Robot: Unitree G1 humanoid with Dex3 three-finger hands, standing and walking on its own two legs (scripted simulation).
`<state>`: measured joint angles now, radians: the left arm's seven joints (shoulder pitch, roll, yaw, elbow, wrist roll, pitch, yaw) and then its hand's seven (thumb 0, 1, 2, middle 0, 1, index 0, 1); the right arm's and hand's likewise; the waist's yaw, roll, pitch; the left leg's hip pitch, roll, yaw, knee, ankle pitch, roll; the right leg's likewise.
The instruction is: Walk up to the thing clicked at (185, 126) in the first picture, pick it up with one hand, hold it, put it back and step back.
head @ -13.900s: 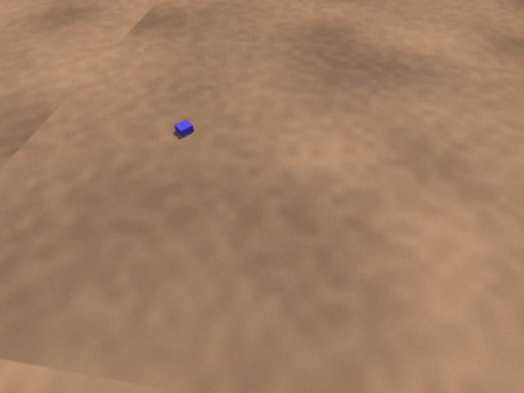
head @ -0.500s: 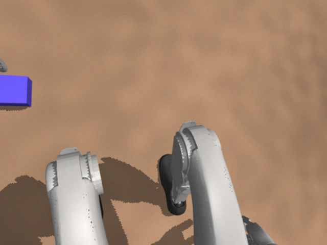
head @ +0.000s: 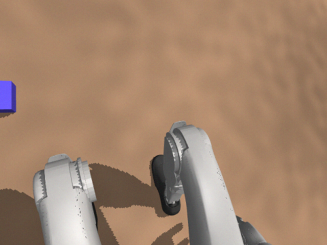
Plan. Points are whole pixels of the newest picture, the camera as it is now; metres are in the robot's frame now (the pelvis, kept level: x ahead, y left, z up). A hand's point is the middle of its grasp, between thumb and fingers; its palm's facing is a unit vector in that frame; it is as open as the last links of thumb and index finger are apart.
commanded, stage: close in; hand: left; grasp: from above
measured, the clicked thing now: out of the picture +0.49 +0.31 -0.30
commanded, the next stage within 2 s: rest palm in 0.34 s
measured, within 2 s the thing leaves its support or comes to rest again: neither
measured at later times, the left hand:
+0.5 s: hand out of the picture +0.48 +0.32 -0.20, palm faces -0.46 -0.02 -0.89, open 13.6 cm
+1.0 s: hand out of the picture +0.47 +0.30 -0.24, palm faces -0.48 -0.05 -0.88, open 13.8 cm
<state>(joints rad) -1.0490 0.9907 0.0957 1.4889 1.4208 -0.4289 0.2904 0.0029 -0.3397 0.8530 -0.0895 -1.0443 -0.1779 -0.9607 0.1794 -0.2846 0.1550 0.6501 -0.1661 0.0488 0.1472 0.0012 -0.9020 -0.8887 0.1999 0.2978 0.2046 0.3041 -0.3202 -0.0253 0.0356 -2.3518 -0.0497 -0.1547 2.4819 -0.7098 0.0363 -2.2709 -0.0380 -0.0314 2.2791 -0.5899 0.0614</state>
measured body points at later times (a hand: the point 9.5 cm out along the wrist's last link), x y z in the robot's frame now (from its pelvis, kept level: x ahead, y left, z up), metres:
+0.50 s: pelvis +0.00 +0.00 -0.01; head +0.25 +0.12 +0.35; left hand +0.49 +0.32 -0.14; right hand +0.05 -0.28 -0.07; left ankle +0.06 +0.11 -0.29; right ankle +0.13 -0.16 -0.28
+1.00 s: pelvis +0.01 -0.01 -0.02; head +0.27 +0.12 +0.32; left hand +0.49 +0.30 -0.19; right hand +0.05 -0.28 -0.07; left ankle +0.06 +0.11 -0.29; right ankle +0.13 -0.16 -0.28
